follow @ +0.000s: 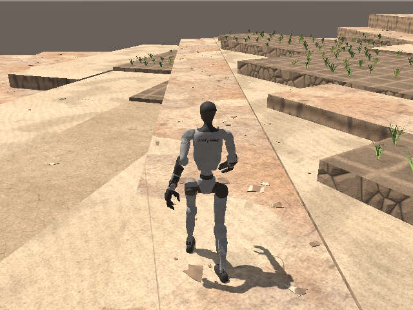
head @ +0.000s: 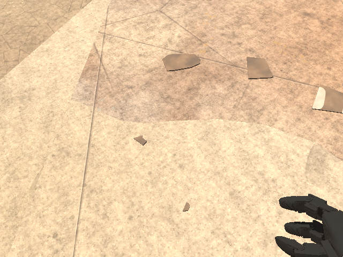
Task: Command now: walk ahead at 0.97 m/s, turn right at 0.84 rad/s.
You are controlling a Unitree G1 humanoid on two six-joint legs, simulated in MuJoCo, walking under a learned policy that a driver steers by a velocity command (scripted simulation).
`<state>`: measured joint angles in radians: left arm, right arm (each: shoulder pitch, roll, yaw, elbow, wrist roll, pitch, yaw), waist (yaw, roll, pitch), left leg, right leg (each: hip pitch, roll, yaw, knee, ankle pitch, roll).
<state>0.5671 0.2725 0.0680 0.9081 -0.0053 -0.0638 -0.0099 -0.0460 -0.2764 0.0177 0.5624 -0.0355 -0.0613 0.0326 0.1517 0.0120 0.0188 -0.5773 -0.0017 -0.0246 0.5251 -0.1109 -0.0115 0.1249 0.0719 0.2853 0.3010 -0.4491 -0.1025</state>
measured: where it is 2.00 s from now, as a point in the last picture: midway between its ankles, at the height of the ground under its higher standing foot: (255, 80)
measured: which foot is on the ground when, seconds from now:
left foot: up 0.00-0.00, down 0.02-0.46, up 0.48-0.88, down 0.90-1.00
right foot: down 0.00-0.02, up 0.04-0.44, down 0.46-0.90, up 0.92-1.00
